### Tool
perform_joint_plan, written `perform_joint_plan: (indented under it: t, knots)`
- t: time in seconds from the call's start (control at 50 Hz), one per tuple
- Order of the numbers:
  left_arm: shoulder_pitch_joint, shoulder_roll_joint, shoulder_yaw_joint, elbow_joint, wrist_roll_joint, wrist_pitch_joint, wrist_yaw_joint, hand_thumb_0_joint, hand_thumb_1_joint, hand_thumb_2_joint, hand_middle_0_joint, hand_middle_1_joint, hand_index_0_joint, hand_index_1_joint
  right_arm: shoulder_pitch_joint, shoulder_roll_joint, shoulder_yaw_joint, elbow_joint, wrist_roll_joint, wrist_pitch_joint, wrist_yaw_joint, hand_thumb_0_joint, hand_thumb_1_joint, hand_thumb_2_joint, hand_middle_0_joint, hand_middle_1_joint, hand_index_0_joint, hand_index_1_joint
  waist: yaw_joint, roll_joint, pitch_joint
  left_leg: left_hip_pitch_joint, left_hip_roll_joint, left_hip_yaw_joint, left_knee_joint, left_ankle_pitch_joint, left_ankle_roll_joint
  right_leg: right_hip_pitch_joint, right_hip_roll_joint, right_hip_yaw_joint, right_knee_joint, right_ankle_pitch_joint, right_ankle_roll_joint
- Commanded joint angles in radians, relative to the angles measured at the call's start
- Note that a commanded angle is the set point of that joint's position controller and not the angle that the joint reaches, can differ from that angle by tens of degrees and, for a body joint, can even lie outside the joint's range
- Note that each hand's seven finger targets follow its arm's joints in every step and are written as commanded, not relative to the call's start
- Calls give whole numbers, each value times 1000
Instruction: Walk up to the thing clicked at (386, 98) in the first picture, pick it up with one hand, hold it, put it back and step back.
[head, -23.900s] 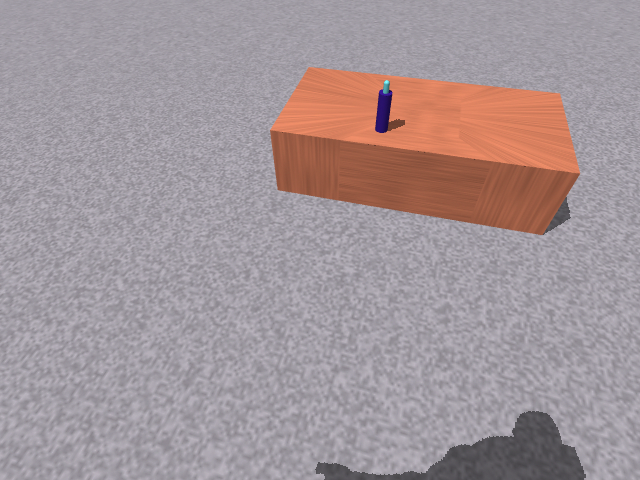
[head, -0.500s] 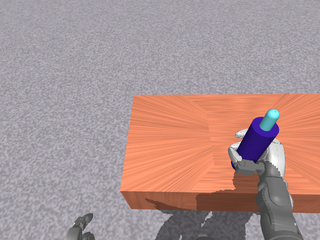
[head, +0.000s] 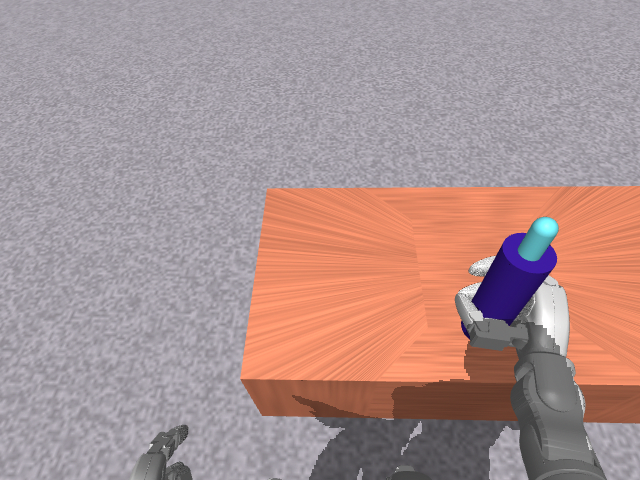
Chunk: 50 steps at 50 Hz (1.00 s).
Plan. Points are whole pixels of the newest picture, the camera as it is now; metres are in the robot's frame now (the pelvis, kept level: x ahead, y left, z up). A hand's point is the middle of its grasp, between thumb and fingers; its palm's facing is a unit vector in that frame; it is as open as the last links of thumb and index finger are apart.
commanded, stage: crouch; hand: right
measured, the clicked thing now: (508, 284) +0.33 -0.18 +0.08
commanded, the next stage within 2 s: lower in 1.26 s
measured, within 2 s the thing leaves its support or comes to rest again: neither
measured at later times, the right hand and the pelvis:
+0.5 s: hand (471, 315) +0.37 -0.20 -0.08, palm faces +0.19 +0.98 -0.01, open 6.9 cm; pelvis -0.02 +0.00 -0.08, yaw +1 degrees
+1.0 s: hand (457, 315) +0.42 -0.21 -0.19, palm faces +0.19 +0.98 +0.00, open 6.9 cm; pelvis -0.04 +0.00 -0.18, yaw +3 degrees
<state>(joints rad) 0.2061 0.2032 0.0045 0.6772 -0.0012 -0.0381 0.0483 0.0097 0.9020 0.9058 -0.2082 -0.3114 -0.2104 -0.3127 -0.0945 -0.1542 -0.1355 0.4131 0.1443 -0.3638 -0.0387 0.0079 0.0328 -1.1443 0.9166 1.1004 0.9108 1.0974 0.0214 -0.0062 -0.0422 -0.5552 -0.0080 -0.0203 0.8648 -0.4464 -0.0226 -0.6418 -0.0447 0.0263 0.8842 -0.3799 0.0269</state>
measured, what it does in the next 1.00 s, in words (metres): lowers itself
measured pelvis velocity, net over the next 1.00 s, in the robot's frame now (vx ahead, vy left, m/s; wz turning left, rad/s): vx -0.04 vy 0.00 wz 0.06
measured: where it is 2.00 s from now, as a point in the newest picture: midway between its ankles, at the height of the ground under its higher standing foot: outside the picture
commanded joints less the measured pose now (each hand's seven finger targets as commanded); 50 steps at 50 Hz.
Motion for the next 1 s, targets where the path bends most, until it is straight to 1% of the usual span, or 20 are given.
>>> perform_joint_plan:
  t: [0.0, 0.1, 0.2, 0.32, 0.36, 0.38, 0.44, 0.48, 0.5, 0.52, 0.6, 0.64, 0.72, 0.76, 0.8, 0.84, 0.86, 0.9, 0.96, 0.98]
  knots:
    - [-27, 123, 36, -115, 4, -43, 8, 0, 895, 923, -193, -308, -193, -309, -335, -120, -40, -310, 21, -124, 3, 0, -499, -1361, 1453, 1505, 1464, 1505, 4, -36, -311, 38, -15, 34, -121, 244, 26, 242, 17, -21, -124, 167, -29]
    - [-14, 125, 44, -91, 11, -46, 10, 0, 896, 919, -192, -305, -192, -306, -367, -132, -72, -190, 24, -140, 13, 0, -454, -1345, 1427, 1488, 1442, 1488, 20, -2, -289, 0, -6, 18, -98, 279, 16, 168, 21, -32, -68, 177, -42]
    - [-14, 137, 53, -75, 23, -43, -2, 0, 904, 907, -196, -307, -200, -303, -436, -152, -104, -56, 17, -198, 30, 0, -462, -1328, 1409, 1466, 1423, 1466, 22, 4, -281, -113, -4, 8, -25, 197, 20, 64, 22, -24, -2, 106, -41]
    - [15, 154, 60, -68, 38, -43, -19, 0, 908, 906, -197, -309, -202, -304, -563, -210, -162, 61, 16, -301, 73, 0, -453, -1326, 1396, 1458, 1412, 1458, 38, -31, -425, -296, -20, 20, 156, 182, 27, -74, 19, -5, 158, 104, -37]
    - [12, 153, 52, -71, 43, -43, -23, 0, 905, 910, -197, -308, -201, -304, -607, -248, -190, 78, 18, -336, 89, 0, -456, -1324, 1391, 1454, 1408, 1454, 31, -55, -478, -359, -21, 17, 216, 156, 28, -138, 20, -5, 225, 87, -37]
    - [22, 162, 56, -78, 44, -45, -23, 0, 903, 913, -195, -308, -199, -304, -643, -305, -234, 67, 19, -352, 97, 0, -449, -1328, 1393, 1459, 1412, 1459, 25, -71, -558, -373, -22, 13, 243, 180, 26, -138, 17, -4, 265, 120, -40]
    - [21, 186, 59, -89, 51, -41, -27, 0, 895, 920, -195, -308, -195, -308, -709, -311, -228, 80, 30, -376, 134, 0, -486, -1338, 1411, 1468, 1426, 1469, 43, -100, -660, -457, -29, 25, 326, 209, 29, -163, 10, 3, 355, 182, -40]
    - [28, 191, 53, -89, 51, -32, -28, 0, 888, 922, -194, -306, -193, -309, -713, -318, -239, 164, 31, -369, 152, 0, -525, -1340, 1415, 1465, 1427, 1465, 56, -95, -667, -506, -31, 36, 357, 203, 31, -188, 7, 13, 390, 193, -42]
    - [35, 196, 55, -92, 51, -29, -30, 0, 891, 919, -196, -307, -195, -308, -721, -343, -248, 122, 31, -372, 159, 0, -514, -1341, 1421, 1471, 1434, 1471, 35, -121, -719, -508, -30, 37, 378, 212, 33, -183, 6, 15, 404, 214, -41]
    - [37, 201, 52, -91, 53, -23, -33, 0, 896, 913, -196, -307, -197, -306, -759, -359, -260, 131, 29, -369, 164, 0, -546, -1349, 1427, 1475, 1438, 1475, 42, -131, -745, -531, -32, 43, 395, 216, 35, -176, 6, 21, 422, 235, -39]
    - [38, 210, 56, -84, 56, -11, -43, 0, 890, 917, -202, -307, -200, -309, -803, -339, -245, 173, 26, -348, 169, 0, -539, -1319, 1407, 1443, 1414, 1443, 51, -135, -736, -610, -36, 53, 434, 163, 42, -236, 7, 28, 462, 177, -38]
    - [53, 218, 58, -75, 61, -5, -47, 0, 900, 912, -201, -309, -201, -308, -847, -402, -289, 180, 14, -344, 160, 0, -538, -1324, 1421, 1454, 1427, 1454, 47, -159, -757, -644, -39, 57, 464, 155, 45, -254, 5, 31, 493, 178, -37]
    - [44, 214, 54, -73, 65, 5, -53, 0, 906, 904, -202, -307, -204, -304, -904, -430, -314, 217, 4, -334, 146, 0, -529, -1334, 1425, 1464, 1433, 1464, 58, -153, -738, -692, -41, 59, 490, 79, 49, -343, 10, 33, 520, 64, -40]
    - [46, 209, 54, -68, 67, 7, -57, 0, 899, 905, -202, -306, -203, -305, -961, -413, -292, 169, 4, -337, 144, 0, -546, -1335, 1427, 1463, 1435, 1464, 62, -169, -753, -717, -41, 58, 518, 57, 54, -376, 12, 36, 533, 31, -37]
    - [45, 224, 61, -64, 66, 9, -55, 0, 901, 904, -203, -308, -205, -305, -917, -429, -316, 263, -10, -324, 137, 0, -525, -1340, 1419, 1466, 1429, 1466, 70, -142, -726, -766, -43, 72, 540, 13, 55, -404, 7, 55, 535, -20, -33]
    - [48, 219, 57, -70, 70, 13, -58, 0, 904, 897, -199, -305, -204, -301, -1007, -462, -316, 187, -18, -333, 132, 0, -519, -1344, 1426, 1474, 1436, 1474, 64, -188, -769, -789, -42, 66, 560, 8, 58, -403, 7, 54, 552, -23, -32]
    - [54, 219, 57, -67, 69, 15, -56, 0, 894, 905, -199, -303, -200, -301, -987, -480, -327, 228, -26, -325, 131, 0, -528, -1356, 1436, 1485, 1447, 1485, 66, -187, -778, -785, -42, 67, 560, 16, 58, -396, 5, 51, 560, -12, -33]
    - [41, 210, 45, -78, 69, 13, -57, 0, 902, 905, -199, -305, -201, -303, -969, -426, -303, 272, -13, -313, 142, 0, -509, -1361, 1431, 1489, 1444, 1490, 90, -155, -775, -777, -43, 70, 566, 39, 51, -441, 8, 48, 593, -4, -41]
    - [63, 228, 59, -61, 73, 17, -55, 0, 892, 908, -198, -303, -199, -303, -1014, -492, -336, 228, -16, -309, 146, 0, -489, -1362, 1424, 1489, 1439, 1490, 81, -188, -827, -780, -42, 62, 593, 91, 49, -443, 7, 38, 639, 60, -44]
    - [59, 218, 48, -69, 72, 19, -57, 0, 894, 906, -197, -303, -198, -302, -971, -487, -342, 298, -21, -297, 147, 0, -488, -1365, 1434, 1496, 1448, 1497, 77, -171, -809, -780, -45, 64, 601, 99, 48, -465, 6, 39, 647, 73, -46]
